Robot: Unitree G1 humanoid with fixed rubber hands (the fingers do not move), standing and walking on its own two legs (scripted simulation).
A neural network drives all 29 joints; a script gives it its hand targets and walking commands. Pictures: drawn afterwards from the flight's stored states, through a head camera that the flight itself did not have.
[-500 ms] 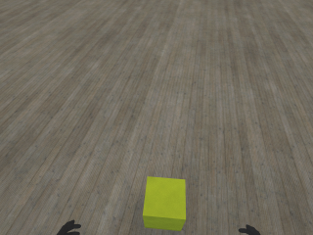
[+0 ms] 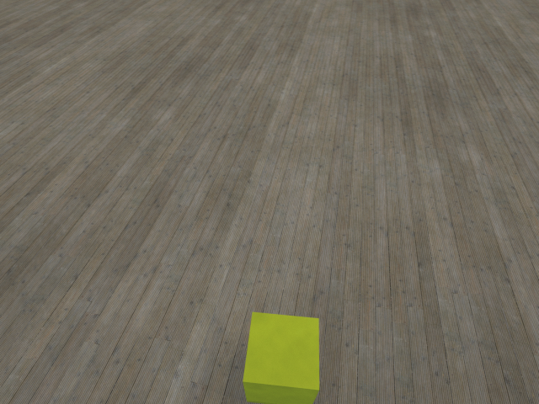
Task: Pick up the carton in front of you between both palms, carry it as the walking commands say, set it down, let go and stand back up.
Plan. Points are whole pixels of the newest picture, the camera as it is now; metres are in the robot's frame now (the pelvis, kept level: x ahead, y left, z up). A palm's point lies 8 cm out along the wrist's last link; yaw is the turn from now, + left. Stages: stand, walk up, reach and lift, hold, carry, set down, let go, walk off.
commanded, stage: stand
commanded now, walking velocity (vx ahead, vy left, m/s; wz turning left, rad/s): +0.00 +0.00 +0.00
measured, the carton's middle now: (281, 361) +0.38 -0.02 -0.64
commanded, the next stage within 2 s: none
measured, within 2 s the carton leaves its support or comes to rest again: neither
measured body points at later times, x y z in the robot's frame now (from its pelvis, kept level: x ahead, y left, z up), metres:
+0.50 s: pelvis -0.02 +0.00 +0.01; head -0.03 -0.01 +0.46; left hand -0.04 +0.24 -0.14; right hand -0.05 -0.24 -0.15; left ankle -0.09 +0.13 -0.73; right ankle -0.05 -0.10 -0.73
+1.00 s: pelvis -0.05 +0.00 +0.01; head -0.05 -0.01 +0.46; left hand -0.09 +0.22 -0.15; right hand -0.09 -0.22 -0.15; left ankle -0.09 +0.13 -0.73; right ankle -0.05 -0.10 -0.73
